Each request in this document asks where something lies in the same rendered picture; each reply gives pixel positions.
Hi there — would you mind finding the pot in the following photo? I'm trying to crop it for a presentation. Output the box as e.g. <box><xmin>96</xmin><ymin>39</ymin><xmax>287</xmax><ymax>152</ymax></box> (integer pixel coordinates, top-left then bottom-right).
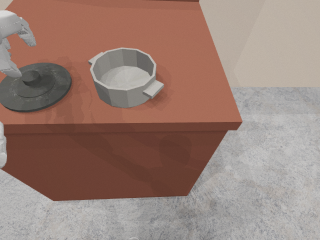
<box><xmin>88</xmin><ymin>47</ymin><xmax>164</xmax><ymax>108</ymax></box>

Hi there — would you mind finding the knob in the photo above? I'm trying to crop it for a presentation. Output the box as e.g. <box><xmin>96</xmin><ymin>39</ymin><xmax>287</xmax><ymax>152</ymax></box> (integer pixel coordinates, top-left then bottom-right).
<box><xmin>21</xmin><ymin>70</ymin><xmax>42</xmax><ymax>86</ymax></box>

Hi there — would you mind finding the lid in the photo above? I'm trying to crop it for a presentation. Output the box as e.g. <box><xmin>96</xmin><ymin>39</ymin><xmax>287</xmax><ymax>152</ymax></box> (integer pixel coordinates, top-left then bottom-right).
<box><xmin>0</xmin><ymin>62</ymin><xmax>72</xmax><ymax>113</ymax></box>

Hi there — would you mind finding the left robot hand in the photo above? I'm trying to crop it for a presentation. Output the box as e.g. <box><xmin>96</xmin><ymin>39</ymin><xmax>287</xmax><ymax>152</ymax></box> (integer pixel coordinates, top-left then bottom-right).
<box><xmin>0</xmin><ymin>10</ymin><xmax>36</xmax><ymax>78</ymax></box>

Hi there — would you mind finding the table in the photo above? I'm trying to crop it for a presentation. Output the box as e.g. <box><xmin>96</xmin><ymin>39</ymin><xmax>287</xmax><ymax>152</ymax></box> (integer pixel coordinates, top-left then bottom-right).
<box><xmin>0</xmin><ymin>0</ymin><xmax>243</xmax><ymax>201</ymax></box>

